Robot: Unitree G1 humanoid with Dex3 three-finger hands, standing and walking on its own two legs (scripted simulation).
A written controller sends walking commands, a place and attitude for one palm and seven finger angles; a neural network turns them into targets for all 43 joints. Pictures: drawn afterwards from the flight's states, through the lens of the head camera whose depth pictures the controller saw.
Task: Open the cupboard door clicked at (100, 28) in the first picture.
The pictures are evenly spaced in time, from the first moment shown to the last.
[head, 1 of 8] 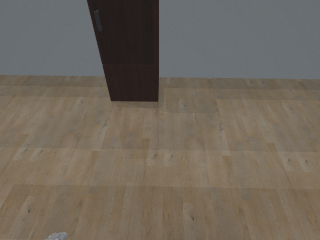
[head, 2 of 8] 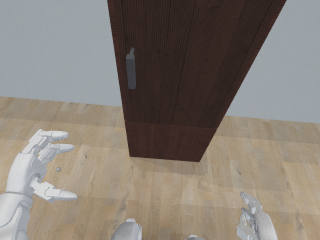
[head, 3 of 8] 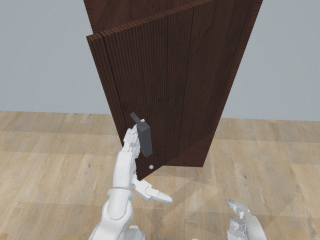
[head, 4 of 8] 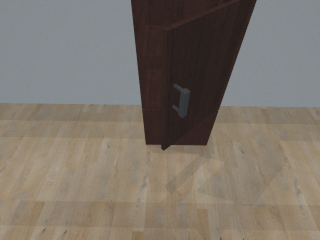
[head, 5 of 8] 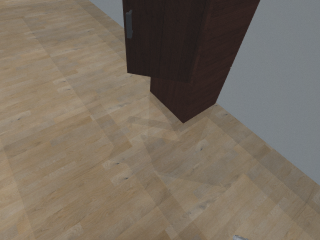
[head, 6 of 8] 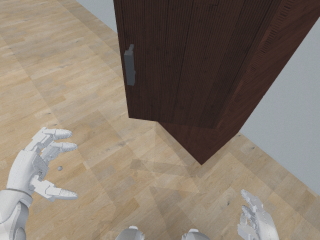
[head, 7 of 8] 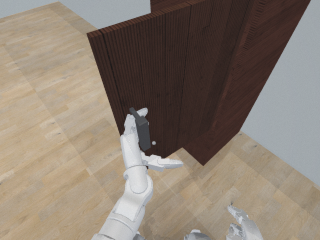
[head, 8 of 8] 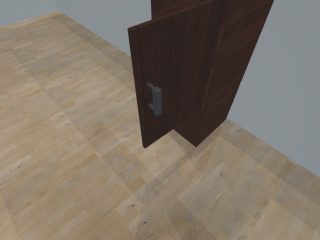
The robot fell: no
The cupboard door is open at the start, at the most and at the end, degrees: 0 88 86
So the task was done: yes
